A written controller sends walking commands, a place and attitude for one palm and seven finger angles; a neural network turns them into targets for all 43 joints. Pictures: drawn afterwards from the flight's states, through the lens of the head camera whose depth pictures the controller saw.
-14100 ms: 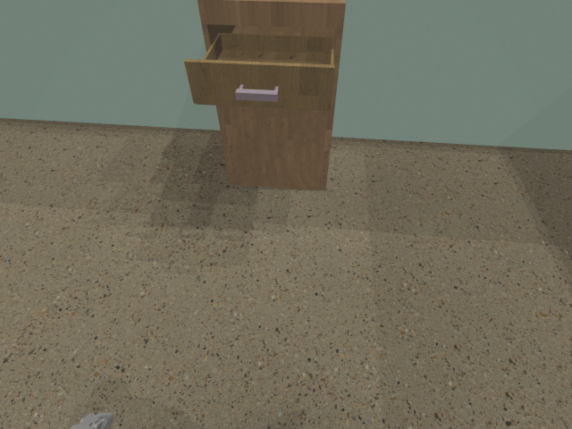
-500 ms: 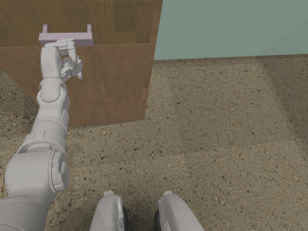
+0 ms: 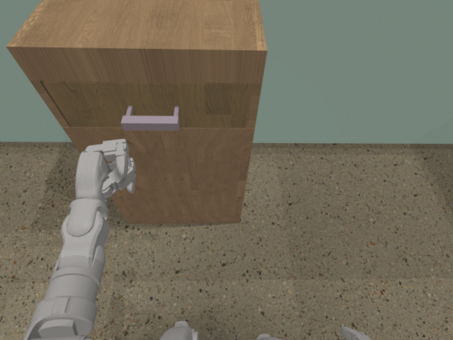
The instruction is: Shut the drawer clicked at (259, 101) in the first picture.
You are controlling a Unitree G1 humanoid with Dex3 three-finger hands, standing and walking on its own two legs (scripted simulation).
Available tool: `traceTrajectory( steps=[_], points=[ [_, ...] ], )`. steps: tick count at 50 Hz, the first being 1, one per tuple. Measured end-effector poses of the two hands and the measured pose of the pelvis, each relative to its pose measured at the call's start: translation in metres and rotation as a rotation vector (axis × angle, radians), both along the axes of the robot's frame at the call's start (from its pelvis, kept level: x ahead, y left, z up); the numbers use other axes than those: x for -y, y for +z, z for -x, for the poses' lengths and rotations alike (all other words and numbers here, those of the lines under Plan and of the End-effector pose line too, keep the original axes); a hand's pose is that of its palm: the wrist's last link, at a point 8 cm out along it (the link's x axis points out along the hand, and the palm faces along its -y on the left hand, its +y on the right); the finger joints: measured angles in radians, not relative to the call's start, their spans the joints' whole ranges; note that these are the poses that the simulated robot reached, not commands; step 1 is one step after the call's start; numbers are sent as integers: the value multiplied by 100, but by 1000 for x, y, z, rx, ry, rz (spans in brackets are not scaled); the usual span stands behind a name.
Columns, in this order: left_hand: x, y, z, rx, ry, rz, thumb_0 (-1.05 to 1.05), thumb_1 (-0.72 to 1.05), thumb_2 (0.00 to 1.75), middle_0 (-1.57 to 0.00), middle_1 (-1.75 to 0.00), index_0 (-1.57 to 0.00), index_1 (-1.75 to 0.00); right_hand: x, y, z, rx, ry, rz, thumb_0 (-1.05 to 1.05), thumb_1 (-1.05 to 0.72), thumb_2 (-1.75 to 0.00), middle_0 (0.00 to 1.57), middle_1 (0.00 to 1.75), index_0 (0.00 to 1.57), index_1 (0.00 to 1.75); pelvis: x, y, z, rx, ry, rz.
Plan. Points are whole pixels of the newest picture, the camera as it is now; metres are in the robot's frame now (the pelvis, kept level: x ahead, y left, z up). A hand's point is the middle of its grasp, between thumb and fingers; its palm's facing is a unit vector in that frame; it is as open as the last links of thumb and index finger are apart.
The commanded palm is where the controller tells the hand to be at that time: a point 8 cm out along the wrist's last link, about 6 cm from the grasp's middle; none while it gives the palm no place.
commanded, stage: draw the hand back to the body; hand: left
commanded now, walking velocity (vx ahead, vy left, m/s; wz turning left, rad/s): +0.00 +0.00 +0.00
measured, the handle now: (152, 116) +0.59 +0.17 -0.01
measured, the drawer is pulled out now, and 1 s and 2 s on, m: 0.00 0.00 0.00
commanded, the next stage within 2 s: step back with the hand held close in 1.00 s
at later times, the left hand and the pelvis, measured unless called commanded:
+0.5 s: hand (51, 228) +0.25 +0.21 +0.15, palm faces +0.25 -0.93 -0.26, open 3.3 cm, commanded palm +0.20 +0.26 +0.17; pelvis +0.00 +0.00 +0.06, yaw +1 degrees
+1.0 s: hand out of the picture +0.17 +0.25 +0.22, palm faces +0.42 -0.82 -0.38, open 3.3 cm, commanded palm +0.12 +0.29 +0.23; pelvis +0.00 +0.00 +0.06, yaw +1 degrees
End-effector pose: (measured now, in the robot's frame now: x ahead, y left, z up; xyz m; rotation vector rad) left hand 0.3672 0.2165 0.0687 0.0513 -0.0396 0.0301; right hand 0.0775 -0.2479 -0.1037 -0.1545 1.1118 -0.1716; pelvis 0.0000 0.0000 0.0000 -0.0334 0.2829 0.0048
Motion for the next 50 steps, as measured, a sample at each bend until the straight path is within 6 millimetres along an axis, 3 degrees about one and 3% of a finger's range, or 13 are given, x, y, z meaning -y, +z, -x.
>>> traceTrajectory(
  steps=[9, 21, 30, 43, 50],
  points=[
    [-10, 33, 56, -26, -8, -51, 2, 90, 90, -140, -160, -141, -160, 5, 36, -58, 227, 49, 31, 1, -91, -90, 20, 30, 20, 30, 3, 16, 5, 114, 8, -15],
    [-33, 82, 129, -80, 199, -197, 2, 90, 90, -140, -160, -140, -160, -26, 84, -105, 386, 123, 22, 1, -91, -90, 20, 30, 20, 30, 1, 50, 6, 271, 12, -32],
    [-45, 119, 174, -9, 262, -245, 2, 90, 90, -140, -160, -140, -160, -42, 92, -111, 420, 173, -8, 1, -90, -90, 20, 30, 20, 30, -2, 59, 2, 329, 11, -35],
    [-64, 171, 235, 108, 360, -395, 2, 89, 90, -140, -160, -141, -160, -38, 87, -105, 431, 179, -7, 1, -90, -90, 20, 30, 20, 30, -3, 60, 0, 357, 15, -32],
    [-66, 166, 243, 97, 392, -378, 2, 89, 90, -140, -160, -141, -160, -36, 86, -103, 439, 180, 5, 1, -90, -90, 20, 30, 20, 30, -3, 60, 4, 363, 21, -33]
  ],
)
